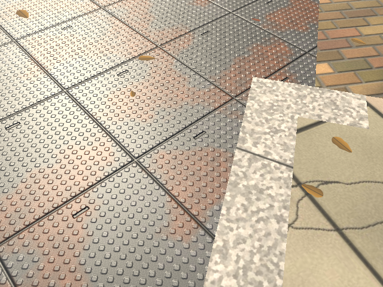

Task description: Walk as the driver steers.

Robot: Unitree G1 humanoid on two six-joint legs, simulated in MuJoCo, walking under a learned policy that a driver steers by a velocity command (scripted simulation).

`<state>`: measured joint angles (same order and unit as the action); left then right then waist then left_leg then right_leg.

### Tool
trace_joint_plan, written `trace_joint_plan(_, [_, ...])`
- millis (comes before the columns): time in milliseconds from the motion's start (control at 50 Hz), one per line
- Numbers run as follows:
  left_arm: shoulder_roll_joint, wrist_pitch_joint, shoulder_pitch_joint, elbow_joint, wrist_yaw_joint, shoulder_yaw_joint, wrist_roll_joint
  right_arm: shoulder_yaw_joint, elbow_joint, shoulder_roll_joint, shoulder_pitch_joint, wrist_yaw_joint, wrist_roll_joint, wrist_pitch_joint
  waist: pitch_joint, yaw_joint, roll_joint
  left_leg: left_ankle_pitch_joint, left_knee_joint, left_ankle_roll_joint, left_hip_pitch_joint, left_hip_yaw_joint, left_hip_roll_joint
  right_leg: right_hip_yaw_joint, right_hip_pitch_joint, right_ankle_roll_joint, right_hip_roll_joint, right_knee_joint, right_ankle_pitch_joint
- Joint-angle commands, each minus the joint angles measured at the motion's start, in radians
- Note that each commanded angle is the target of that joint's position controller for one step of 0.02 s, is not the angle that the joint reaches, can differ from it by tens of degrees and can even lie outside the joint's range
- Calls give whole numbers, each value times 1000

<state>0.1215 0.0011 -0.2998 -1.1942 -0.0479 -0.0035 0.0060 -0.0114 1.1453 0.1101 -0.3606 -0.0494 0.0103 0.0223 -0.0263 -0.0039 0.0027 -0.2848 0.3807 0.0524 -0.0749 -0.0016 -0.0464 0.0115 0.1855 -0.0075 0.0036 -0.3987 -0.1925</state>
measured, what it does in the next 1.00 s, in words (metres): walks ahead: right foot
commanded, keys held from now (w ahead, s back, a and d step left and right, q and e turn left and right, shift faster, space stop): no key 0.40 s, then w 0.60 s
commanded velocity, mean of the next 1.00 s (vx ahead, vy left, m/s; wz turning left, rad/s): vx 0.19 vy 0.00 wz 0.00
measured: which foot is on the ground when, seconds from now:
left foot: down 0.00-0.78, up 0.80-1.00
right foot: down 0.00-0.48, up 0.50-0.74, down 0.76-1.00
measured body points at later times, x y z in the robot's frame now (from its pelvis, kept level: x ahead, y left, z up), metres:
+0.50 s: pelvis +0.01 +0.01 +0.00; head +0.01 +0.01 +0.45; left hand -0.03 +0.21 -0.17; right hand -0.04 -0.20 -0.16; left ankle -0.05 +0.09 -0.74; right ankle +0.01 -0.12 -0.74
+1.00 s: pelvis +0.20 -0.07 +0.00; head +0.21 -0.08 +0.45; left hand +0.13 +0.15 -0.14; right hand +0.26 -0.30 -0.15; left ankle +0.23 +0.07 -0.67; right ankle +0.14 -0.13 -0.74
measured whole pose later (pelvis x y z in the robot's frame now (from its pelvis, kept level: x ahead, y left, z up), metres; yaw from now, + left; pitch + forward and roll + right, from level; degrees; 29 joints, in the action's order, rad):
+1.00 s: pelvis +0.20 -0.07 +0.00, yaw +0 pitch +0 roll +0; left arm 0.13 -0.09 -0.45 -1.09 0.00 0.03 0.02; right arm 0.05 0.99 0.19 -0.23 0.03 0.03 0.06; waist -0.02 -0.01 -0.04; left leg -0.19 1.06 0.07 -0.56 -0.03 0.08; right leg -0.09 0.03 0.09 0.07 -0.27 -0.24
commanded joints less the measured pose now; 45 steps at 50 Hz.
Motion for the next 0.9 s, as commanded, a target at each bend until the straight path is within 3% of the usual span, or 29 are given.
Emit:
trace_joint_plan(20, [63,-2,-78,1,-2,7,0,9,-1,67,-96,-2,0,3,-67,0,-10,207,-82,12,-100,101,130,75,-30,32,-86,37,145])
trace_joint_plan(400, [58,-1,-89,1,-3,5,-1,8,-5,64,-109,-2,-1,7,-69,0,-11,250,-82,14,-87,102,132,67,-31,26,-89,28,151])
trace_joint_plan(440, [54,1,-84,3,-1,4,3,12,-4,71,-120,-1,2,5,-62,9,-23,39,-121,26,-85,117,120,49,-20,29,-64,16,31])
trace_joint_plan(460, [60,2,-71,14,1,8,7,23,-5,99,-130,0,1,0,-79,18,-53,-126,-145,47,-91,148,124,18,20,34,-31,-34,-70])
trace_joint_plan(500, [61,1,-20,53,13,13,25,47,-3,148,-175,4,1,-12,-155,51,-130,-454,-220,123,-85,289,212,-61,196,44,27,-190,-247])
trace_joint_plan(520, [55,-3,10,78,21,13,33,54,-1,154,-197,6,2,-13,-204,64,-141,-528,-258,160,-86,354,272,-85,281,51,15,-258,-264])
trace_joint_plan(540, [53,-12,51,106,27,14,37,56,3,147,-219,9,6,-9,-240,79,-139,-519,-282,192,-94,406,318,-79,337,56,-16,-333,-261])
trace_joint_plan(580, [66,-34,94,149,39,23,33,61,5,150,-238,11,20,8,-250,76,-101,-380,-287,223,-12,423,352,-51,467,65,-56,-434,-273])
trace_joint_plan(640, [83,-64,122,193,56,38,19,65,-11,157,-208,15,18,34,-195,53,-78,-149,-249,202,50,326,321,-56,446,70,-60,-363,-218])
trace_joint_plan(700, [81,-68,86,212,67,50,6,68,-27,174,-165,18,11,49,-152,6,-109,-4,-189,169,-45,228,286,-98,238,80,-21,-233,-130])
trace_joint_plan(720, [70,-69,6,190,67,53,2,68,-36,179,-128,20,2,52,-135,-44,-98,49,-132,147,-135,178,258,-128,75,84,8,-154,-57])
trace_joint_plan(740, [87,-70,-110,146,61,68,-1,65,-43,175,-117,25,2,58,-91,-90,-58,170,-17,122,-217,128,213,-145,-117,86,56,-106,-44])
trace_joint_plan(760, [138,-78,-245,110,50,91,6,55,-50,153,-114,32,4,68,-16,-148,31,216,202,86,-311,42,146,-44,-309,103,-17,-49,-94])
trace_joint_plan(780, [256,-80,-390,98,41,118,20,33,-99,70,-121,41,-7,71,75,-177,290,-56,581,24,-502,-91,8,434,-441,192,-314,167,-409])
trace_joint_plan(800, [230,-63,-374,81,44,109,16,51,-112,125,-101,49,20,67,36,-133,236,-226,787,43,-587,-1,5,675,-348,242,-386,271,-499])
trace_joint_plan(820, [200,-59,-230,122,46,97,16,52,-125,119,-62,57,27,62,-66,-60,101,-135,861,61,-627,32,79,573,-237,229,-375,256,-532])
trace_joint_plan(840, [170,-67,-139,154,52,87,13,48,-129,104,-30,65,25,68,-110,-36,22,-39,841,61,-609,41,111,461,-143,219,-338,264,-380])
trace_joint_plan(860, [159,-76,-96,167,52,79,12,51,-129,92,-27,69,18,69,-111,-4,5,17,799,56,-570,37,132,360,-97,197,-293,275,-259])
trace_joint_plan(900, [119,-93,-113,154,47,60,11,56,-123,94,-50,75,26,52,-87,25,31,54,750,34,-512,15,143,229,-74,178,-238,278,-49])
